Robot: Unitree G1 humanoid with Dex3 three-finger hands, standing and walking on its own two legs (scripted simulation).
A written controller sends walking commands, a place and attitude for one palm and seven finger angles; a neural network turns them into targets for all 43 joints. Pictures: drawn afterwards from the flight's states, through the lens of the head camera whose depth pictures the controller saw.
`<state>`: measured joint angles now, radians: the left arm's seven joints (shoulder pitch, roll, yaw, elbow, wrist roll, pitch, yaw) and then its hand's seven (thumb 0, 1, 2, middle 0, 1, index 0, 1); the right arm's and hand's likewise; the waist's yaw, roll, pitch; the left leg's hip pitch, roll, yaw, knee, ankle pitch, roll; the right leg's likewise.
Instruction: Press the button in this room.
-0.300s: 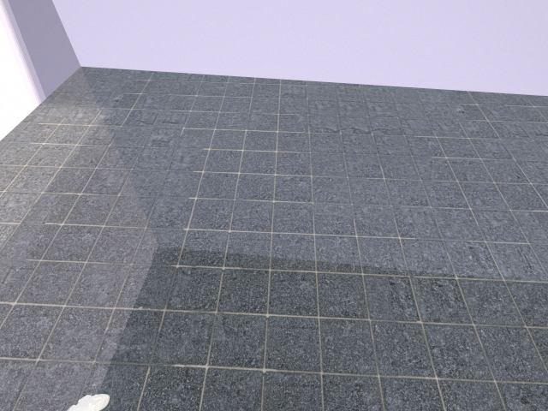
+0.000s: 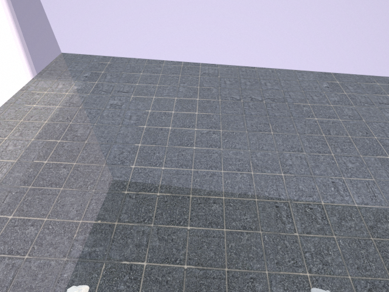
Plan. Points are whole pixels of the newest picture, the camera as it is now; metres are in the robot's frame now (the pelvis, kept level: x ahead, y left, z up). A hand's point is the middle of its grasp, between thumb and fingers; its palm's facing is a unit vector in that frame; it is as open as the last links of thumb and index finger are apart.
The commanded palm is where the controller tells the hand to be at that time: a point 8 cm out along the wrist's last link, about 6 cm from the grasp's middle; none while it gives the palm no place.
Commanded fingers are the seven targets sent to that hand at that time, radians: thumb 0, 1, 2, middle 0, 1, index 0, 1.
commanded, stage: stand and wait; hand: left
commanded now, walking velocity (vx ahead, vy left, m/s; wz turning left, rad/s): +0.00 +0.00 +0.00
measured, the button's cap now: out of the picture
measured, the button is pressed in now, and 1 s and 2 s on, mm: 0 0 0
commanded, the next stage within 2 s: turn or walk to find it in 0.60 s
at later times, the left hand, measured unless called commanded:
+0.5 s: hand out of the picture +0.05 +0.24 -0.15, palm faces -0.04 -0.94 -0.35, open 7.4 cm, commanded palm none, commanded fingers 0.00 0.90 0.90 -0.20 -0.30 -0.20 -0.30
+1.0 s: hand out of the picture +0.03 +0.22 -0.19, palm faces +0.07 -0.97 -0.24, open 7.4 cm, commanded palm none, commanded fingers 0.00 0.90 0.90 -0.20 -0.30 -0.20 -0.30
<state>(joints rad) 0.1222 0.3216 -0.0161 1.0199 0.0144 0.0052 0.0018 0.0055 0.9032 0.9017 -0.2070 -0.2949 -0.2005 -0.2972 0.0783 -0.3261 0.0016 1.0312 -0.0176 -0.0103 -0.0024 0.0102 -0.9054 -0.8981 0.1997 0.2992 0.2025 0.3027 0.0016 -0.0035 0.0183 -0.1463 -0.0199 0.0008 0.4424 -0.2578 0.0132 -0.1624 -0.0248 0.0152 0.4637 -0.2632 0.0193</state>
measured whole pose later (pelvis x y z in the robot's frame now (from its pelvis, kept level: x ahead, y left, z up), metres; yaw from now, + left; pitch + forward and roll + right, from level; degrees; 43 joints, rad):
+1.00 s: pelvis -0.03 +0.01 -0.01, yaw +5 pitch -1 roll +0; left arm 0.18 0.25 0.01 0.97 0.02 0.06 0.03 0.00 0.90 0.90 -0.21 -0.29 -0.20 -0.30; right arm 0.20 -0.22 -0.02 1.01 -0.02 0.04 0.01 0.01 -0.91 -0.90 0.20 0.30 0.20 0.30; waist -0.02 -0.04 0.06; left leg -0.32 -0.06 -0.05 0.63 -0.29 0.03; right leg -0.31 -0.06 -0.05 0.70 -0.38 0.03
